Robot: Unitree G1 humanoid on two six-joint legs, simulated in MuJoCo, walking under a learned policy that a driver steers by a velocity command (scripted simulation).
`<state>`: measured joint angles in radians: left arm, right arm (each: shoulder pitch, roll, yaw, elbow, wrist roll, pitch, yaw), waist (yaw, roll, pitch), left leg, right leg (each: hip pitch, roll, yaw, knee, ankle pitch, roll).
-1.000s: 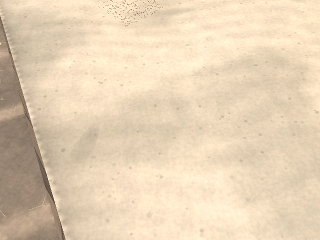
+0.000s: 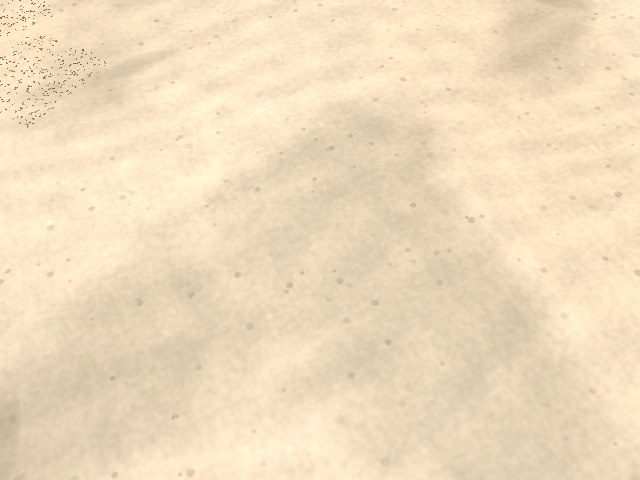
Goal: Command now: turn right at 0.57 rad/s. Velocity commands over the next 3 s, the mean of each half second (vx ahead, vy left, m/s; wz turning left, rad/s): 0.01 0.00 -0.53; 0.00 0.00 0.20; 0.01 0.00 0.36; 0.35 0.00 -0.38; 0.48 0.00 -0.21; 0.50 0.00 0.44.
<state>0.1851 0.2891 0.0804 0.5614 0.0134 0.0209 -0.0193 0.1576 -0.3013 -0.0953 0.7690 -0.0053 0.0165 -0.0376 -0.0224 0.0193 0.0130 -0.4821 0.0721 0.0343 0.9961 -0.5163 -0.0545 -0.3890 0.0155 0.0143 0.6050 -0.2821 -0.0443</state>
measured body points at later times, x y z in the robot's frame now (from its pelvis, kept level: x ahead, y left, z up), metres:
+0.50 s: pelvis +0.01 +0.02 +0.01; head +0.05 +0.03 +0.46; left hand +0.25 +0.25 -0.08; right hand +0.08 -0.29 -0.08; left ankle +0.05 +0.13 -0.73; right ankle -0.03 -0.10 -0.67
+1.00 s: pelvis +0.01 +0.02 +0.00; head +0.04 +0.03 +0.45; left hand +0.19 +0.28 -0.10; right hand +0.12 -0.29 -0.09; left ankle +0.02 +0.11 -0.72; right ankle -0.05 -0.13 -0.73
